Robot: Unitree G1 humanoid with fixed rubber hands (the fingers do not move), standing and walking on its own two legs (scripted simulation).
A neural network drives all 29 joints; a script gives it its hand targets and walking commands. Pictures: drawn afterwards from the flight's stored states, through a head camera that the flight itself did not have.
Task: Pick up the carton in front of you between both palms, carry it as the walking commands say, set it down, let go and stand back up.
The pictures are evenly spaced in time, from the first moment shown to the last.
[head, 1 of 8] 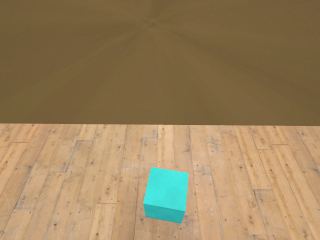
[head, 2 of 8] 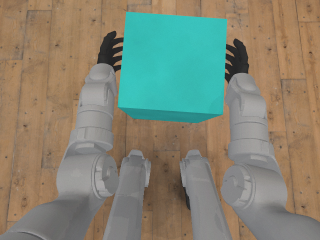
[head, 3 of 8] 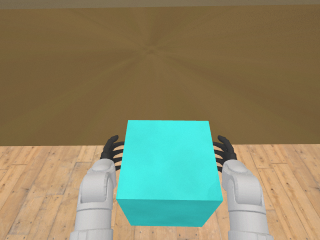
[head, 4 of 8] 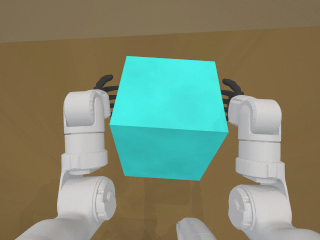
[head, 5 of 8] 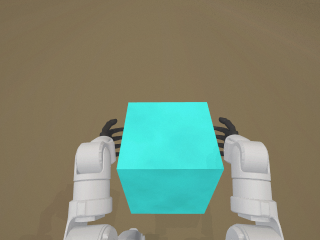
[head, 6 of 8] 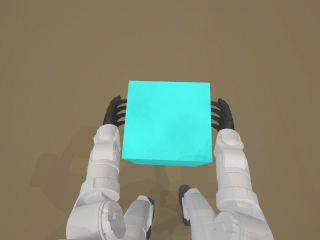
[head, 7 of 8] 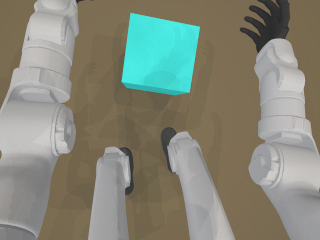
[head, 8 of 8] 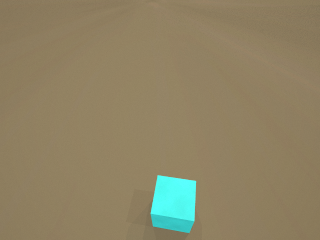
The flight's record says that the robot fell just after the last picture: no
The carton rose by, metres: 1.10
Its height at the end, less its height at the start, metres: +0.38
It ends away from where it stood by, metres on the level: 4.96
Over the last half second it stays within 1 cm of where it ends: yes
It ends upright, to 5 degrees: yes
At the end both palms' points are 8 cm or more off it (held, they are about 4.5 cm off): yes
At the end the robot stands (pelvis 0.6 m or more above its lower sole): yes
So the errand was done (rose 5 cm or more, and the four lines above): yes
